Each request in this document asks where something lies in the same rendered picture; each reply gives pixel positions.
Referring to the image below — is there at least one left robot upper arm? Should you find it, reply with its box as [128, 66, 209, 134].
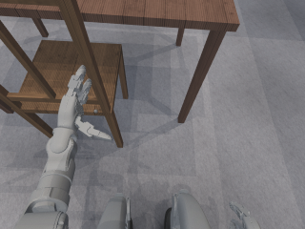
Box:
[16, 211, 69, 229]

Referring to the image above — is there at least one robot right hand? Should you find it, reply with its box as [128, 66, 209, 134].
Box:
[229, 201, 261, 229]

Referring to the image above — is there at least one chair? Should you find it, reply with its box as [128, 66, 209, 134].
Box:
[0, 0, 129, 148]

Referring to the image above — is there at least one robot left hand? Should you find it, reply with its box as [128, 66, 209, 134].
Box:
[57, 65, 112, 142]

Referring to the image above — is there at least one left robot thigh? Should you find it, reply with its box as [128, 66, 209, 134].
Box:
[96, 196, 132, 229]

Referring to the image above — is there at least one robot thigh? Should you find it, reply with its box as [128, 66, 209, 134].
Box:
[96, 196, 132, 229]
[172, 193, 212, 229]

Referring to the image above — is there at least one robot left forearm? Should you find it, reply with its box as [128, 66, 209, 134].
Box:
[13, 127, 78, 229]

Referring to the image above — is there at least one right robot thigh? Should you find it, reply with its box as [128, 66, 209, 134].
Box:
[172, 193, 212, 229]

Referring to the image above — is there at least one table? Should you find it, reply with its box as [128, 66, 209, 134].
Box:
[0, 0, 240, 123]

